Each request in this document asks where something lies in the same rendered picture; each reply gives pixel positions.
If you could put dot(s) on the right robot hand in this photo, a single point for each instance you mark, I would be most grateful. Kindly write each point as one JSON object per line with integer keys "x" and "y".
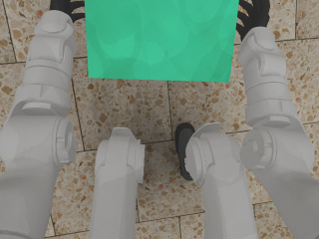
{"x": 257, "y": 16}

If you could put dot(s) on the left robot forearm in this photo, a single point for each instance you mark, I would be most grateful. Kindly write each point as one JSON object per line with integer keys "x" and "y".
{"x": 48, "y": 70}

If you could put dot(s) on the right robot forearm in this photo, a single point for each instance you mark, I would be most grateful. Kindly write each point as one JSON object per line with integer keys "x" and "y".
{"x": 265, "y": 81}

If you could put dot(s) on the right robot thigh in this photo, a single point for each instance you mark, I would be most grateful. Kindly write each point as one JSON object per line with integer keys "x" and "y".
{"x": 228, "y": 210}

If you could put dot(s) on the right robot shin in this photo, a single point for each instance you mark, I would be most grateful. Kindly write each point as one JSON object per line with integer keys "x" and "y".
{"x": 211, "y": 127}

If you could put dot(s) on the robot right upper arm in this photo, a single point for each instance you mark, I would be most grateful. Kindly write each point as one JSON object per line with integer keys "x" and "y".
{"x": 281, "y": 160}

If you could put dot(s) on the left robot hand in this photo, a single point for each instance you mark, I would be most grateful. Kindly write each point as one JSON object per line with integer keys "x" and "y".
{"x": 68, "y": 7}

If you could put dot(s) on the carton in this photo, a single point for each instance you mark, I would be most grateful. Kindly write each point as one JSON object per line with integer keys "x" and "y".
{"x": 161, "y": 40}

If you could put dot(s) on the robot left upper arm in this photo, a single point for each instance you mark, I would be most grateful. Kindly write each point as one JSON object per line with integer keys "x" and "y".
{"x": 33, "y": 149}

